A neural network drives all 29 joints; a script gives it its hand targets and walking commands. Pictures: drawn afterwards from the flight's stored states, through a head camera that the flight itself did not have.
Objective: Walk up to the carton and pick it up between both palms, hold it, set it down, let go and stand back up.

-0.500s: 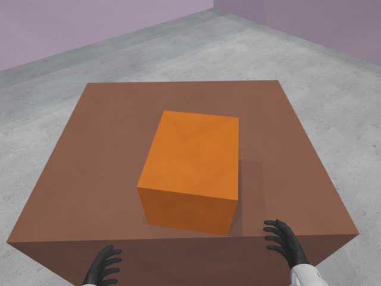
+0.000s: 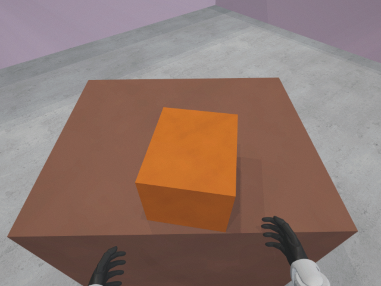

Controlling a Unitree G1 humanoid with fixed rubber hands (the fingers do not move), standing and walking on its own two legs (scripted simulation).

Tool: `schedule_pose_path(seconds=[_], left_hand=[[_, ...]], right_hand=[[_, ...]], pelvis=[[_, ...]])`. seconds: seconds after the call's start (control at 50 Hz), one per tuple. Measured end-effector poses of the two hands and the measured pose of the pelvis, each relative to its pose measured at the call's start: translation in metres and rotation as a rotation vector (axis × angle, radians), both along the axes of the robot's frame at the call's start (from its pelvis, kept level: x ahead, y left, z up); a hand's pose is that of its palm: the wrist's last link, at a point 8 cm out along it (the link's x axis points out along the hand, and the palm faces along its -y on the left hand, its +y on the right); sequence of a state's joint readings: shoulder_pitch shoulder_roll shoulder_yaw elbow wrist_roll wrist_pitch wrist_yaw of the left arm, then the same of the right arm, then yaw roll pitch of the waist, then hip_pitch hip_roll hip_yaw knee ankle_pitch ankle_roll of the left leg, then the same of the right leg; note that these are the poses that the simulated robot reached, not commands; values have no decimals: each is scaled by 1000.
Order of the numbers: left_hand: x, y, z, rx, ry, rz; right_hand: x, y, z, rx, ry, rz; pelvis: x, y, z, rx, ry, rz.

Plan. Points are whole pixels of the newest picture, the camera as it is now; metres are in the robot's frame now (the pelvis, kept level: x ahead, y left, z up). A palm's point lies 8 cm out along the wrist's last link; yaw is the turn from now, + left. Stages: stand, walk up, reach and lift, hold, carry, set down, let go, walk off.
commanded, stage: let go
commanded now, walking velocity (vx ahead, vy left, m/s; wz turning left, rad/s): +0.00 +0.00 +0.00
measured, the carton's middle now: (192, 166) +0.41 +0.01 -0.03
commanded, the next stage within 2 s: stand in 0.20 s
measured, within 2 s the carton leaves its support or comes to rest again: neither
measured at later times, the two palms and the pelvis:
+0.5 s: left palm out of the picture +0.09 +0.28 -0.09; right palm (293, 254) +0.19 -0.19 -0.05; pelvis +0.00 +0.02 -0.01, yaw +1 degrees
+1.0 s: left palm out of the picture +0.06 +0.29 -0.11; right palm (292, 253) +0.19 -0.19 -0.05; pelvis -0.01 +0.03 -0.01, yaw +1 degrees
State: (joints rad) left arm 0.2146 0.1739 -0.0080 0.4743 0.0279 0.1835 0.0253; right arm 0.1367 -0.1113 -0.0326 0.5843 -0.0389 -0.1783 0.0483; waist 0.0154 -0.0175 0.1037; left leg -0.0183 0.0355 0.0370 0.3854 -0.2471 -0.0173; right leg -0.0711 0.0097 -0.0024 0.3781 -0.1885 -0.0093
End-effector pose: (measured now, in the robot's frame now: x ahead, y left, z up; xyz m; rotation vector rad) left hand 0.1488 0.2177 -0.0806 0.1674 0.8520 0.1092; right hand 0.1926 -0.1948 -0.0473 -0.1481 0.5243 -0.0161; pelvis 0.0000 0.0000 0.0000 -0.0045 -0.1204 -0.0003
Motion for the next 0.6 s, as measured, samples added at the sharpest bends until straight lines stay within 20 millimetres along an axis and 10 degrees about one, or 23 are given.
schedule_pose_path(seconds=[0.28,0.6], left_hand=[[-1,12,-2,12,-55,-17],[-82,74,-19,82,108,62]], right_hand=[[1,-1,0,-7,1,19],[0,2,1,-62,-3,37]], pelvis=[[3,5,-3,-3,48,4],[-8,26,-7,-4,88,11]])
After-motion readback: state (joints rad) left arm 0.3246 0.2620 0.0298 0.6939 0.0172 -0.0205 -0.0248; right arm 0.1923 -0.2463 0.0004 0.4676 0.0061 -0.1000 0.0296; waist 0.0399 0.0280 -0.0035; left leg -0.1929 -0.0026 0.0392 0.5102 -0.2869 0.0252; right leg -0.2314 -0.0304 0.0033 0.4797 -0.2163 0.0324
